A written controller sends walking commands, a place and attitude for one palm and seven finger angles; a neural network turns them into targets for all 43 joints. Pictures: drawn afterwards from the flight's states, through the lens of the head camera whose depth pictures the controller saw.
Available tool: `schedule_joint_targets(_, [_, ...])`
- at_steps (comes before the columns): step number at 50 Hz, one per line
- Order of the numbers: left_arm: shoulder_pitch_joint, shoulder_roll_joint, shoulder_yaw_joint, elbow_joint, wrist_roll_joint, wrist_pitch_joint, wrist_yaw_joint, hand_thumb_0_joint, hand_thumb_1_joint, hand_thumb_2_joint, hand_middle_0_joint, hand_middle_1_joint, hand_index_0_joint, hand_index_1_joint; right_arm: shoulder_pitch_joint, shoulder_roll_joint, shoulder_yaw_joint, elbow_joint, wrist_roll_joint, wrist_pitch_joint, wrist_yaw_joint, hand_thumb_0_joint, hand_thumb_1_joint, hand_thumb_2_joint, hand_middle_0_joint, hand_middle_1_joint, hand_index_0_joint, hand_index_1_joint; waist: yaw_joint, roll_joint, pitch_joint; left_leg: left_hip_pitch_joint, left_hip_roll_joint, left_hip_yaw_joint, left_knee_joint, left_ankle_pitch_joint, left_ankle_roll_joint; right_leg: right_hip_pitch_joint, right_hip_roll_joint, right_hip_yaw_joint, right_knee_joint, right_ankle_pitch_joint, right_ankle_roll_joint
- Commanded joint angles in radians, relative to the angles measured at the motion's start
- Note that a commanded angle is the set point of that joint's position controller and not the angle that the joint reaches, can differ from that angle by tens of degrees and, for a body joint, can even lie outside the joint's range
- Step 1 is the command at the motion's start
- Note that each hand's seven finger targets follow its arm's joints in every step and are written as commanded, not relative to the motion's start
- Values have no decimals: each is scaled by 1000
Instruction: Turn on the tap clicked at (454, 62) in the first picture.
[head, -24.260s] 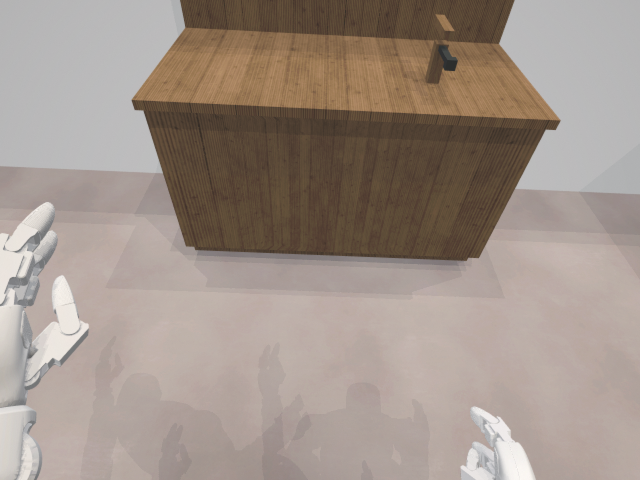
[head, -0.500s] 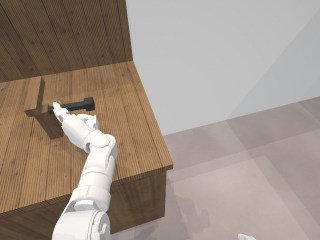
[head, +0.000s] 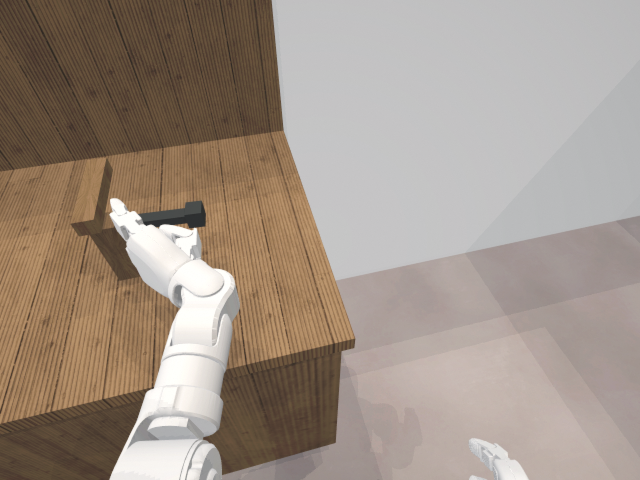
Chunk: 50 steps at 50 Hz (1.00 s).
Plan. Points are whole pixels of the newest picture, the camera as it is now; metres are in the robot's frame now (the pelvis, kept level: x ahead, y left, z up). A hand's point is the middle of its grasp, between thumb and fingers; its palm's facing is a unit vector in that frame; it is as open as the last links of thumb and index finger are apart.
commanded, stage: lift the hand up off the lever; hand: left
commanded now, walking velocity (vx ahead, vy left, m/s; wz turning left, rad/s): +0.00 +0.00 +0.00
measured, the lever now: (195, 214) +0.47 +0.22 +0.07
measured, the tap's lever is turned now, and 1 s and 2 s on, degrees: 86 86 86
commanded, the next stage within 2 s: draw the hand back beside the body in 1.26 s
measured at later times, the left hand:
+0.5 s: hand (183, 229) +0.38 +0.20 +0.13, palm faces +0.80 -0.59 -0.09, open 7.8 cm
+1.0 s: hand (182, 226) +0.38 +0.19 +0.14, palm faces +0.78 -0.62 -0.06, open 7.8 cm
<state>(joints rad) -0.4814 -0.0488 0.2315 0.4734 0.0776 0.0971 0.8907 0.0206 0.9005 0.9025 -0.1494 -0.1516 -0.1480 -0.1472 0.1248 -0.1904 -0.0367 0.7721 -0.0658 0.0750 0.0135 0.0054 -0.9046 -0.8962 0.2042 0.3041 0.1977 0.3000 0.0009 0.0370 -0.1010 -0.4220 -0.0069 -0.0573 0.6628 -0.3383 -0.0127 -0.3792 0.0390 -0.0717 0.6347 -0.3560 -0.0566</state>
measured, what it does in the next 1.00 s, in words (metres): stands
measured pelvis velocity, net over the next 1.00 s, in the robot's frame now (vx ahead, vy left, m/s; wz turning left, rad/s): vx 0.00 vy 0.00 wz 0.00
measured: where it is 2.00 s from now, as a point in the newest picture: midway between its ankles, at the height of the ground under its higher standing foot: outside the picture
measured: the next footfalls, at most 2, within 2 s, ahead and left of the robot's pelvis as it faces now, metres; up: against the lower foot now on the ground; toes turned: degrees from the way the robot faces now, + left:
none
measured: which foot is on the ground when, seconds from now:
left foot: down 0.00-1.00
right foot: down 0.00-1.00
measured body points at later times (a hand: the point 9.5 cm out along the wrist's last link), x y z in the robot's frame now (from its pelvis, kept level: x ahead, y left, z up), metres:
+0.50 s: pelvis -0.01 +0.00 +0.01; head -0.01 -0.02 +0.46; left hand +0.34 +0.22 +0.14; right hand +0.15 -0.23 -0.11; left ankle +0.00 +0.13 -0.72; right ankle -0.02 -0.08 -0.72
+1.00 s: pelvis +0.00 +0.00 +0.01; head -0.01 -0.01 +0.46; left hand +0.33 +0.22 +0.15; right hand +0.17 -0.22 -0.10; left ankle +0.00 +0.13 -0.72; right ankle -0.02 -0.08 -0.72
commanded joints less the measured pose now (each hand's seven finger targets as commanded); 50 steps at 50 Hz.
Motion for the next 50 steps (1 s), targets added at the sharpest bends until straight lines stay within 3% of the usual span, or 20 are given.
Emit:
schedule_joint_targets(1, [-403,76,-79,-225,36,-33,-4,0,900,900,-150,-150,-150,-150,-97,-108,-27,-125,2,-40,-13,0,-900,-900,200,300,200,300,-11,-66,-281,127,1,45,-36,378,10,157,-54,14,-85,416,28])
schedule_joint_targets(2, [-377,112,-41,-203,27,-19,-6,0,900,900,-150,-150,-150,-150,-95,-116,-28,-117,3,-35,-18,0,-900,-900,200,300,200,300,-5,-75,-266,121,1,40,-51,359,8,166,-52,16,-101,390,26])
schedule_joint_targets(6, [-374,85,-60,-210,-3,6,-16,0,900,900,-150,-150,-150,-150,-124,-112,-19,-129,19,-34,-24,0,-900,-900,200,300,200,300,0,-102,-241,112,-6,45,-75,321,17,188,-63,24,-128,379,34])
schedule_joint_targets(7, [-368,122,-28,-196,-1,13,-14,0,900,900,-150,-150,-150,-150,-126,-119,-21,-118,19,-32,-28,0,-900,-900,200,300,200,300,6,-102,-220,114,-4,41,-83,309,16,182,-57,25,-142,344,31])
schedule_joint_targets(8, [-413,80,-73,-213,2,11,-15,0,900,900,-150,-150,-150,-150,-132,-112,-14,-122,19,-35,-25,0,-900,-900,200,300,200,300,-4,-81,-219,124,-6,44,-88,306,17,172,-62,26,-140,339,32])
schedule_joint_targets(11, [-441,108,-54,-243,19,-2,1,0,900,900,-150,-150,-150,-150,-130,-106,-17,-116,13,-46,-22,0,-900,-900,200,300,200,300,3,-76,-250,135,-4,42,-77,316,18,175,-59,26,-133,347,30])
schedule_joint_targets(12, [-421,165,-3,-234,21,-1,4,0,900,900,-150,-150,-150,-150,-128,-113,-21,-109,10,-42,-26,0,-900,-900,200,300,200,300,13,-72,-244,122,-4,41,-82,297,17,178,-55,30,-142,319,31])
schedule_joint_targets(15, [-467,130,-42,-266,32,-14,8,0,900,900,-150,-150,-150,-150,-135,-103,-18,-114,8,-47,-22,0,-900,-900,200,300,200,300,4,-56,-265,134,-4,45,-76,308,18,182,-60,31,-132,339,31])
schedule_joint_targets(17, [-428,186,10,-255,30,-6,7,0,900,900,-150,-150,-150,-150,-132,-113,-22,-110,7,-43,-27,0,-900,-900,200,300,200,300,15,-70,-279,128,-5,45,-80,310,19,204,-59,35,-135,348,32])
schedule_joint_targets(21, [-403,116,-49,-245,12,16,-12,0,900,900,-150,-150,-150,-150,-142,-108,-18,-121,16,-42,-27,0,-900,-900,200,300,200,300,3,-67,-257,138,-5,49,-87,312,21,204,-63,32,-143,364,34])
schedule_joint_targets(22, [-380,144,-25,-215,8,28,-17,0,900,900,-150,-150,-150,-150,-140,-118,-20,-112,17,-38,-30,0,-900,-900,200,300,200,300,7,-70,-234,133,-4,45,-100,290,19,198,-58,31,-159,318,31])
schedule_joint_targets(23, [-414,95,-71,-218,1,31,-24,0,900,900,-150,-150,-150,-150,-146,-113,-12,-117,22,-41,-29,0,-900,-900,200,300,200,300,-4,-81,-210,135,-6,45,-109,278,22,185,-62,31,-165,304,33])
schedule_joint_targets(25, [-410,105,-59,-225,-12,30,-27,0,900,900,-150,-150,-150,-150,-152,-114,-15,-120,26,-48,-32,0,-900,-900,200,300,200,300,-1,-110,-207,138,-6,45,-112,266,26,192,-63,36,-179,298,38])
schedule_joint_targets(27, [-412,141,-30,-238,-13,34,-26,0,900,900,-150,-150,-150,-150,-155,-120,-16,-112,25,-49,-35,0,-900,-900,200,300,200,300,10,-80,-203,150,-6,45,-121,267,24,192,-57,36,-187,279,32])
schedule_joint_targets(31, [-446,120,-55,-298,-1,27,-15,0,900,900,-150,-150,-150,-150,-155,-109,-16,-118,20,-57,-28,0,-900,-900,200,300,200,300,13,-68,-248,172,-4,47,-116,308,20,208,-57,27,-166,316,30])
schedule_joint_targets(32, [-414,175,-6,-289,2,32,-11,0,900,900,-150,-150,-150,-150,-152,-116,-20,-111,18,-53,-31,0,-900,-900,200,300,200,300,25,-66,-242,169,-2,43,-121,306,17,213,-51,29,-173,301,27])
schedule_joint_targets(37, [-406,162,-21,-331,7,49,-12,0,900,900,-150,-150,-150,-150,-163,-113,-21,-115,15,-50,-29,0,-900,-900,200,300,200,300,27,-36,-259,194,1,48,-118,347,12,224,-51,26,-164,339,24])
schedule_joint_targets(41, [-379,88,-89,-366,-6,74,-27,0,900,900,-150,-150,-150,-150,-172,-108,-19,-132,21,-51,-24,0,-900,-900,200,300,200,300,22,-48,-254,214,4,51,-121,404,7,241,-55,17,-153,408,23])
schedule_joint_targets(46, [-355,92,-76,-340,-30,112,-38,0,900,900,-150,-150,-150,-150,-192,-111,-13,-127,32,-52,-29,0,-900,-900,200,300,200,300,25,-104,-197,208,3,46,-150,350,11,239,-56,17,-192,339,28])
schedule_joint_targets(50, [-406,90,-89,-398,-20,112,-32,0,900,900,-150,-150,-150,-150,-208,-102,-8,-122,30,-58,-28,0,-900,-900,200,300,200,300,30,-56,-208,236,4,48,-154,363,5,239,-54,17,-196,329,23])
